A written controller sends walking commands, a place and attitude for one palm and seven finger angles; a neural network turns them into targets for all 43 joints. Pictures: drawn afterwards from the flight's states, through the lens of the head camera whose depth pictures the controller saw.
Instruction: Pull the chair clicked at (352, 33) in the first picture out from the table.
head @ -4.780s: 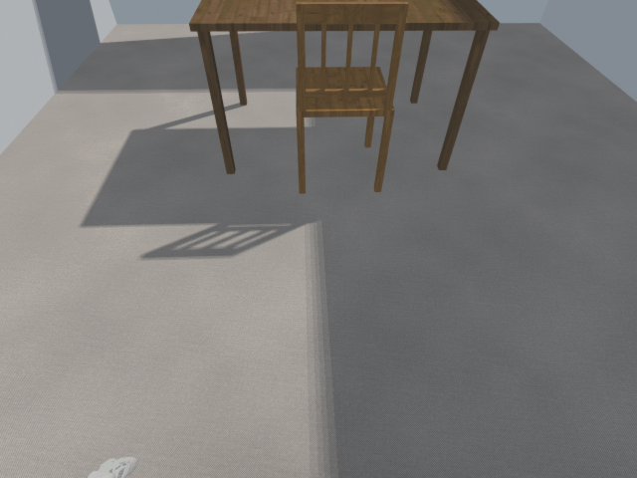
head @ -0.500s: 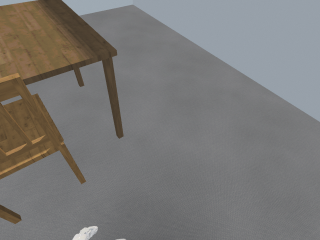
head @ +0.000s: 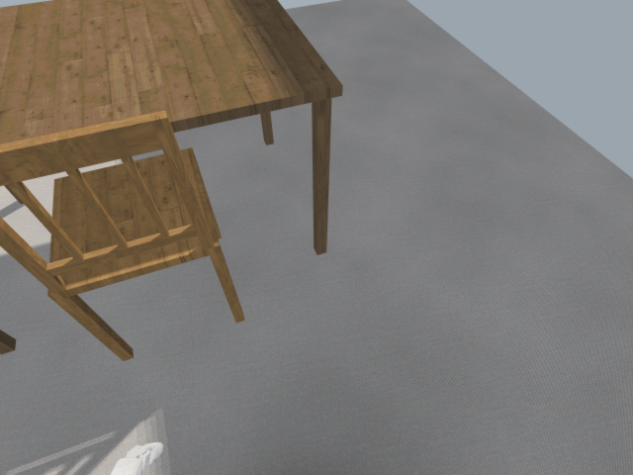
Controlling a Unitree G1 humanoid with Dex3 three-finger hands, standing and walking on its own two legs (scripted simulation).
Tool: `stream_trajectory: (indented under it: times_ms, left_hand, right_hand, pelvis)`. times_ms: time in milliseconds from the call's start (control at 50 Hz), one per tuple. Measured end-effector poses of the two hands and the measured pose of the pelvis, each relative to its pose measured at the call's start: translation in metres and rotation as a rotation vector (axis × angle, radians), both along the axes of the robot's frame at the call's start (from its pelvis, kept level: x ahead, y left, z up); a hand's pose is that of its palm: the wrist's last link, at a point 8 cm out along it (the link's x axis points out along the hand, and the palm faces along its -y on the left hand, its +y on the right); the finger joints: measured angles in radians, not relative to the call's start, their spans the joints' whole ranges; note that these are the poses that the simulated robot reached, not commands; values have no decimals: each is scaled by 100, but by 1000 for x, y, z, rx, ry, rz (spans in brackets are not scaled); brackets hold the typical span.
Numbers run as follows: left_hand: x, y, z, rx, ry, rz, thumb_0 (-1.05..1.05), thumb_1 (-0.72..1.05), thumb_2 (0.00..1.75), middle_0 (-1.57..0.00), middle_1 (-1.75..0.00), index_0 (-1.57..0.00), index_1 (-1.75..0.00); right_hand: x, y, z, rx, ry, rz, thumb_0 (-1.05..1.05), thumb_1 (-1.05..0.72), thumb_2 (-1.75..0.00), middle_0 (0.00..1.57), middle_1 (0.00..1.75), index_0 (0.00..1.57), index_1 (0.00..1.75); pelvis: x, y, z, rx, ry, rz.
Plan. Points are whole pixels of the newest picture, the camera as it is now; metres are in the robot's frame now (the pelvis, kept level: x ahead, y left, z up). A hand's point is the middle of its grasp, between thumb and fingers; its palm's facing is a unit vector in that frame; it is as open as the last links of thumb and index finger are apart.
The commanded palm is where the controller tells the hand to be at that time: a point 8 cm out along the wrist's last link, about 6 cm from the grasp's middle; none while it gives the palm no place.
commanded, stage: turn to face it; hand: left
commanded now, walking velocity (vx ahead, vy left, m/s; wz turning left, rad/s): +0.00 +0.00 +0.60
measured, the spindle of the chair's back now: (99, 210) +0.61 +0.46 -0.12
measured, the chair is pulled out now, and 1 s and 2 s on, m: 0.00 0.00 0.00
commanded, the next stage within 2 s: take the last steps up to it in 0.50 s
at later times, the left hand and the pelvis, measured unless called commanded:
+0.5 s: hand out of the picture -0.07 +0.21 -0.19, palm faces +0.32 -0.92 -0.24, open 7.4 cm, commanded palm none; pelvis -0.02 +0.01 -0.01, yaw +17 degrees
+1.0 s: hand out of the picture +0.02 +0.20 -0.15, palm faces +0.37 -0.90 -0.23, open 7.3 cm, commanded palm none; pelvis +0.02 +0.00 +0.00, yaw +22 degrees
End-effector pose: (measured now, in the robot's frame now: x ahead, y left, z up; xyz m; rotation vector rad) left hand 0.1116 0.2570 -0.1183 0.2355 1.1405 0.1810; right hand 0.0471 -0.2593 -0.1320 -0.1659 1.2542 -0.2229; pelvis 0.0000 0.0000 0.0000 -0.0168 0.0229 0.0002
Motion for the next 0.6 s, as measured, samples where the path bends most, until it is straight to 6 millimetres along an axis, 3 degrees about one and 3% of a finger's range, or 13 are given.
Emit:
stream_trajectory:
  times_ms: [80,140,280,380,500,600]
  left_hand:
    - [-21,-17,4,24,-36,37,1,91,90,-20,-30,-20,-30]
    - [-45,-26,10,25,-15,82,1,91,90,-20,-30,-20,-30]
    - [-93,-34,7,-2,35,185,1,91,90,-20,-30,-20,-30]
    - [-139,-28,-8,-39,105,267,1,91,90,-20,-30,-21,-30]
    - [-197,-1,-38,-80,214,376,1,91,90,-20,-30,-21,-30]
    - [-208,13,-32,-84,236,415,1,91,90,-20,-30,-20,-30]
  right_hand:
    - [14,-18,-14,27,-10,44,1,-90,-90,20,30,20,30]
    - [27,-24,-13,35,-10,91,1,-90,-90,20,30,20,30]
    - [52,-21,-5,30,8,204,1,-91,-90,20,30,20,30]
    - [80,5,-2,13,4,304,1,-91,-90,20,30,20,30]
    - [112,55,4,-17,-84,419,1,-91,-90,20,30,20,30]
    - [109,79,17,-23,-98,455,1,-90,-90,20,30,20,30]
  pelvis:
    - [-7,-18,-7,17,-7,51]
    - [-9,-24,-2,25,-14,103]
    - [-10,-28,4,51,-18,197]
    - [-15,-17,0,46,-12,246]
    - [-22,7,-13,27,-9,296]
    - [-25,17,-2,8,-19,316]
